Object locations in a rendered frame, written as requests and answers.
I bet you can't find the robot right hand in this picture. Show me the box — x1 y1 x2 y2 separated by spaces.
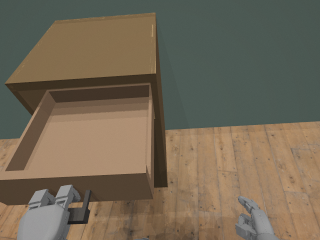
235 196 275 240

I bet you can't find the drawer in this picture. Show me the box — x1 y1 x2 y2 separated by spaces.
0 83 154 206

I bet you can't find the robot left hand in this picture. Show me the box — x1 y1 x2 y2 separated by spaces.
17 184 81 240

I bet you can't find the handle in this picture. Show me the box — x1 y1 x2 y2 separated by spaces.
67 190 92 225

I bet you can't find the cabinet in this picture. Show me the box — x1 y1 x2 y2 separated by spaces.
5 12 168 188

